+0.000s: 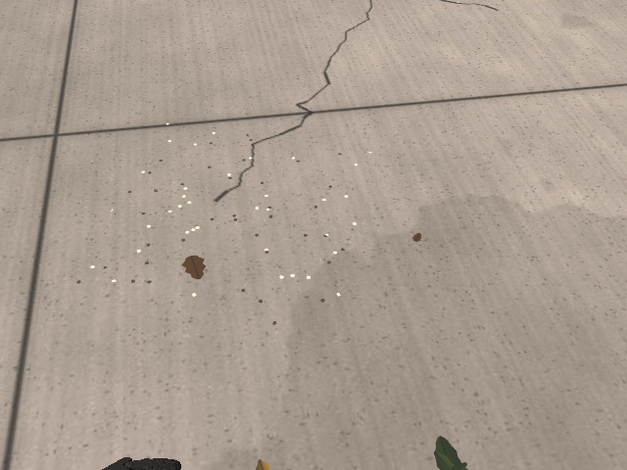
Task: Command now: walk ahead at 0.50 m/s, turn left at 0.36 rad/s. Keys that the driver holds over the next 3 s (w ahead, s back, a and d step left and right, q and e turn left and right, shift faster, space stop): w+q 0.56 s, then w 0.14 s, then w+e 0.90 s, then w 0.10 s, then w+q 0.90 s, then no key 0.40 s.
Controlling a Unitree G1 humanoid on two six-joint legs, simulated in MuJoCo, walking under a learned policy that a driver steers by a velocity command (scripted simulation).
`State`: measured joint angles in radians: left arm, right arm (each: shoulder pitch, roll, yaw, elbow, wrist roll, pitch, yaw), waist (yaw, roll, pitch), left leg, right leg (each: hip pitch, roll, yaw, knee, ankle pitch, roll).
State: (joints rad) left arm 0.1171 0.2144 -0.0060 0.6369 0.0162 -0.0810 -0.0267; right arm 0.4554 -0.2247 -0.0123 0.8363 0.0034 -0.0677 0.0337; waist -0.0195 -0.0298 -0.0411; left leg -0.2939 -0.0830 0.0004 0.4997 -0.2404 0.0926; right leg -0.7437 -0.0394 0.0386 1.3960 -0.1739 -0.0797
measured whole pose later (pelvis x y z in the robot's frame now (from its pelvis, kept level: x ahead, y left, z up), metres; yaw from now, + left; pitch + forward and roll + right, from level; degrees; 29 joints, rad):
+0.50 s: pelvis +0.28 -0.03 +0.01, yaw +18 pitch +2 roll -2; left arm 0.26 0.26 0.07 0.75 0.01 -0.10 0.00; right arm 0.26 -0.32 -0.08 0.68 0.03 -0.03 0.00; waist 0.03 0.05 0.00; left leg -0.63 0.07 -0.06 1.18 -0.29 0.00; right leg -0.17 0.03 -0.08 0.34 -0.20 -0.03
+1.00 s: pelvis +0.52 +0.13 +0.01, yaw +20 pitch +1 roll +1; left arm 0.24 0.30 0.07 0.83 -0.03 -0.04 0.00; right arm 0.27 -0.24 -0.06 0.74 -0.02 -0.08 0.02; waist -0.01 -0.04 0.03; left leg -0.21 -0.02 0.13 0.37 -0.19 0.06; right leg -0.60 -0.11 0.06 1.14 -0.27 0.01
